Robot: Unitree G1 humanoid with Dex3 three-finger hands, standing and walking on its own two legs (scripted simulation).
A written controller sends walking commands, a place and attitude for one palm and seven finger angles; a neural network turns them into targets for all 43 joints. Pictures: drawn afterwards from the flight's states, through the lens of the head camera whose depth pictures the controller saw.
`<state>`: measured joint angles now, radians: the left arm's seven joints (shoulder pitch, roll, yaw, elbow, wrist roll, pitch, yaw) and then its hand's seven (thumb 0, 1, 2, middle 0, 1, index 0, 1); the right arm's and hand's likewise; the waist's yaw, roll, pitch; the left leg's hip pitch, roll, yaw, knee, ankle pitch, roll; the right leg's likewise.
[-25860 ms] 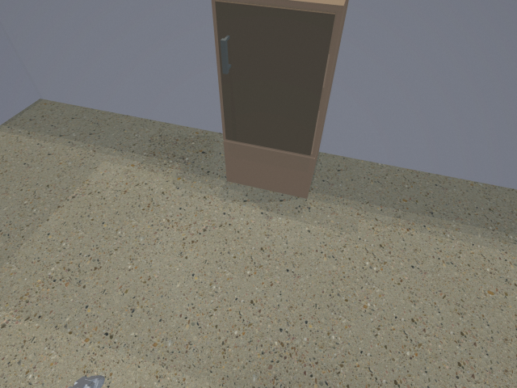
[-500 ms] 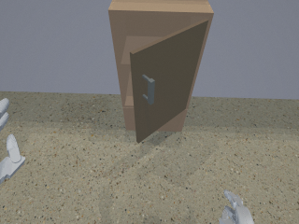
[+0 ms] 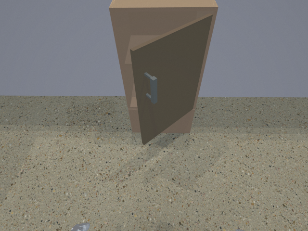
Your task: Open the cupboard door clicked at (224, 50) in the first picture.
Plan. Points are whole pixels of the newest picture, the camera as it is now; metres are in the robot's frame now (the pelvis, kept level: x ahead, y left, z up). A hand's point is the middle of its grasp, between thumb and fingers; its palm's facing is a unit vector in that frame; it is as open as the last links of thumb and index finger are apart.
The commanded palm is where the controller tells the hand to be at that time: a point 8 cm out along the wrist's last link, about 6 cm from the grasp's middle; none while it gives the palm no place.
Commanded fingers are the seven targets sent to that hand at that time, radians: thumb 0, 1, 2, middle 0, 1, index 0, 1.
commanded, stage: let the arm hang, fingers relaxed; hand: left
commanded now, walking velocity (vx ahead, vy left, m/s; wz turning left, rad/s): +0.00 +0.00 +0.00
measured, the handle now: (150, 88) +0.62 +0.04 -0.02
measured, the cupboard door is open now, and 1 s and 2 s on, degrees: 42 42 42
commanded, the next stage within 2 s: look to check the result in 0.84 s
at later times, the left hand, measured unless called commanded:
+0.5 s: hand out of the picture +0.00 +0.18 -0.16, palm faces +0.05 -0.97 -0.24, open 7.4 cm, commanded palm none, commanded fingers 0.00 0.90 0.90 -0.20 -0.30 -0.20 -0.30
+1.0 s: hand out of the picture +0.02 +0.17 -0.16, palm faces +0.05 -0.98 -0.20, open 7.4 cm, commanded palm none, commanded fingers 0.00 0.90 0.90 -0.20 -0.30 -0.20 -0.30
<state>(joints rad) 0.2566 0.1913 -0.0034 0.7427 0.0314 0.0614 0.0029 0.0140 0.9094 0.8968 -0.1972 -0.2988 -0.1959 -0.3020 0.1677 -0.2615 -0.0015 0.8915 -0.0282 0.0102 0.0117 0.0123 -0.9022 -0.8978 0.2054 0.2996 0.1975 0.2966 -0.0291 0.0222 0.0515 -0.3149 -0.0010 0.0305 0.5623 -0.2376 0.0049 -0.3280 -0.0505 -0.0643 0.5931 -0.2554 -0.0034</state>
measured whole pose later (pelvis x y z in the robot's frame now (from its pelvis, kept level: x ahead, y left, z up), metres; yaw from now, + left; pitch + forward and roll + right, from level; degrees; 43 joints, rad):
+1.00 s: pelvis +0.02 +0.00 +0.01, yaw +0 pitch -1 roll +0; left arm 0.24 0.13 0.03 1.14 0.01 0.01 0.03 0.01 0.91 0.90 -0.20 -0.30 -0.20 -0.30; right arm 0.26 -0.14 -0.01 1.12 -0.03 0.02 -0.03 0.01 -0.91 -0.90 0.20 0.30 0.19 0.30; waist 0.00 0.02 0.07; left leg -0.22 0.01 0.02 0.43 -0.20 -0.01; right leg -0.22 -0.03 -0.08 0.44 -0.21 -0.01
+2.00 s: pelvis +0.03 -0.03 -0.01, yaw -10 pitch +0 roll +3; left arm 0.19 0.20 0.10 1.01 0.02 0.07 -0.01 0.01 0.91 0.90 -0.20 -0.30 -0.20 -0.30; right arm 0.21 -0.20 -0.05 1.01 -0.04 0.04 -0.05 0.01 -0.90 -0.90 0.21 0.30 0.20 0.30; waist 0.02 0.01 0.11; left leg -0.24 0.08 0.17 0.59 -0.33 -0.04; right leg -0.34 0.01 -0.01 0.71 -0.38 -0.02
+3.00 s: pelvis +0.06 -0.03 +0.00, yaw -45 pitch +1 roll -1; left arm 0.12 0.28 0.08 0.88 0.02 0.05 -0.04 0.01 0.91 0.90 -0.19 -0.30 -0.19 -0.30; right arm 0.30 -0.24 -0.03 0.91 -0.03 0.03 -0.03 0.01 -0.90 -0.90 0.21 0.30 0.20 0.30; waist -0.01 0.02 0.11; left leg -0.22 0.13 0.16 0.62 -0.40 -0.04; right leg -0.32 -0.02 -0.06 0.62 -0.27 0.00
